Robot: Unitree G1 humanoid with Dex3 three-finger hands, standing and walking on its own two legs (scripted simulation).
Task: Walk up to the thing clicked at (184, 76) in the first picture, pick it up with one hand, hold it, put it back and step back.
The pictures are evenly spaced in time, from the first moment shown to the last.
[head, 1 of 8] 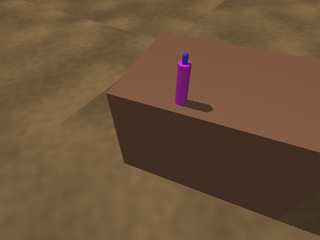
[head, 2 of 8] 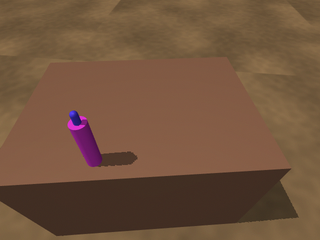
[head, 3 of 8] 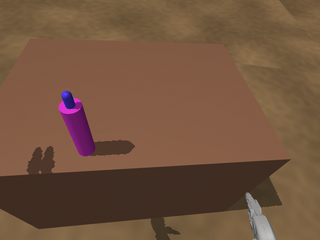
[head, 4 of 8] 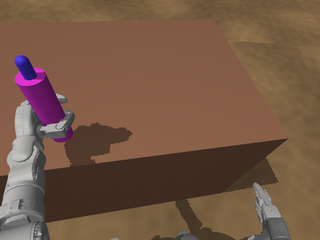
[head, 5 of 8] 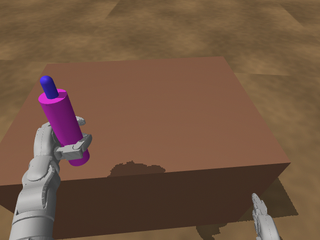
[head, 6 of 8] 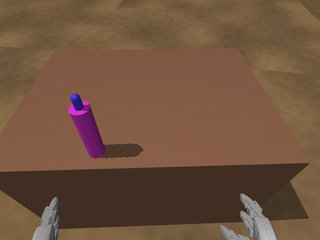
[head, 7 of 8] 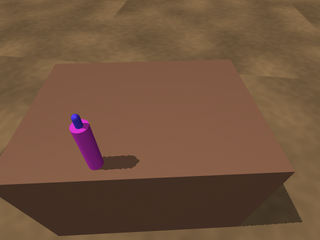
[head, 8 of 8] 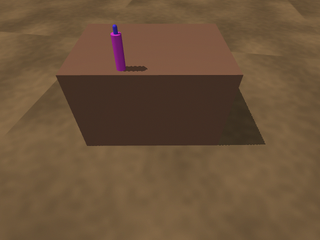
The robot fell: no
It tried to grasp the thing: yes
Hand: left
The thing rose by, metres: 0.23
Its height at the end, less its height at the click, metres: +0.00
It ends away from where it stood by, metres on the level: 0.01
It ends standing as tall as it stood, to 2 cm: yes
